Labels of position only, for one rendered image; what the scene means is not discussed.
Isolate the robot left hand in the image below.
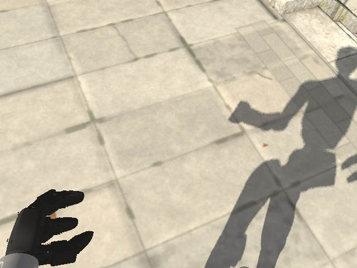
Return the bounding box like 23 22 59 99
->
5 189 94 266

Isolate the left robot forearm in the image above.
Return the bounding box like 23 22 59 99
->
0 253 39 268

